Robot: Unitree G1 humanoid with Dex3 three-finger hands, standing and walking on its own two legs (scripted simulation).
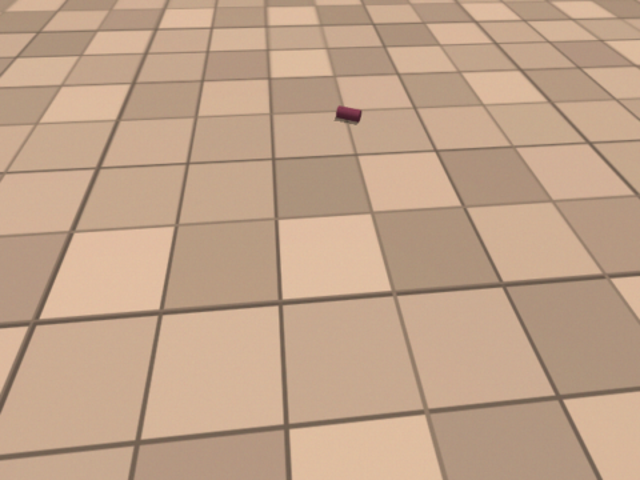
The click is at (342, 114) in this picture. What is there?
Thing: lying can
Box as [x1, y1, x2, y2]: [336, 106, 361, 121]
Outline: 338,106 336,117 355,121 359,120 361,110
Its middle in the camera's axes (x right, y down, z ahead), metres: +0.17 -0.76 +2.26
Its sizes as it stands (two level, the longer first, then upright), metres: 0.133 0.068 0.068
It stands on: the floor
